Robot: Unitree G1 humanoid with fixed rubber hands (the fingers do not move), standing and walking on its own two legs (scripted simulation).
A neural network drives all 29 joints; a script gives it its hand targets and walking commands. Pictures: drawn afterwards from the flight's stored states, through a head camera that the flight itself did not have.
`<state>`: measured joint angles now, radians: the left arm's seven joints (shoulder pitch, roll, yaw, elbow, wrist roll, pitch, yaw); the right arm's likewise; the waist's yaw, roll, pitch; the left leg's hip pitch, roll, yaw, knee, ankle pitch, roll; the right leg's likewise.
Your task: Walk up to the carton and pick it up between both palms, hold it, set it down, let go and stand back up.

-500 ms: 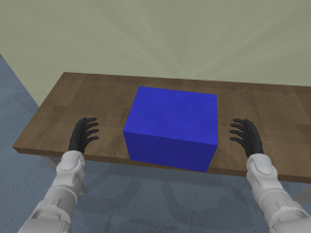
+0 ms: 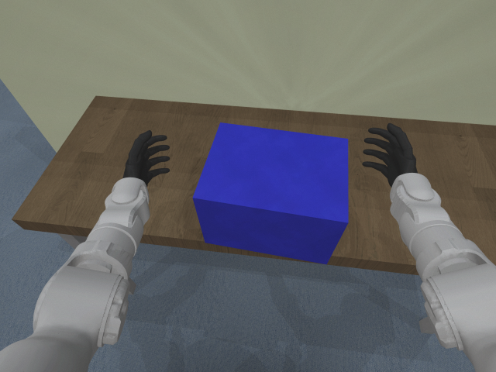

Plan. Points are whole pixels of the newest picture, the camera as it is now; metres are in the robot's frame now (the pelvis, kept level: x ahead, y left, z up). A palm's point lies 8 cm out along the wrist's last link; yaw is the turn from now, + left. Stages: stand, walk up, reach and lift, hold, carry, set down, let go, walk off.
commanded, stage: reach and lift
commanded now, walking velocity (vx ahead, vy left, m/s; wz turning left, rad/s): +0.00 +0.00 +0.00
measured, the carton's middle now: (273, 193) +0.46 -0.01 -0.04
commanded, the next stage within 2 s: none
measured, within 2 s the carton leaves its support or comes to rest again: neither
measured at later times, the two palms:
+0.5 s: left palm (136, 162) +0.44 +0.24 +0.07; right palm (398, 149) +0.46 -0.21 +0.09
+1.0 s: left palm (150, 193) +0.43 +0.23 -0.02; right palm (371, 186) +0.46 -0.20 -0.01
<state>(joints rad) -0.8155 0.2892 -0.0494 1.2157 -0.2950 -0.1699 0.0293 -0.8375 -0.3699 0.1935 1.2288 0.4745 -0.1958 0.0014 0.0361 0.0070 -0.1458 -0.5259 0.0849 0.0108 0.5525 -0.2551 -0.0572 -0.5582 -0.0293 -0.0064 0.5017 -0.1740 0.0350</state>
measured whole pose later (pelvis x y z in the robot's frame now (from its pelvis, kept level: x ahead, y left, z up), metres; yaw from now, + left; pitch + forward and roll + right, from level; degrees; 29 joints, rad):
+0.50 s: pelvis +0.00 +0.00 -0.01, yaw +0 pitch +20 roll -1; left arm -1.04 0.33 -0.15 1.46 -0.36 -0.22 -0.01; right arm -1.05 -0.40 0.23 1.43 0.52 -0.20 0.01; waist 0.04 0.00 -0.20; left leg -0.69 0.09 -0.01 0.61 -0.26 -0.06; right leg -0.70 -0.03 -0.02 0.53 -0.17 0.03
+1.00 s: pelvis -0.02 -0.01 -0.05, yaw +1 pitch +32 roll -1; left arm -1.08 0.31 -0.19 1.64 -0.44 -0.48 0.01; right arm -1.04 -0.33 0.19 1.45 0.43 -0.37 0.00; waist 0.02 0.00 -0.30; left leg -1.09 0.08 -0.03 0.85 -0.33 -0.07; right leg -1.12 -0.04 -0.02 0.82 -0.26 0.03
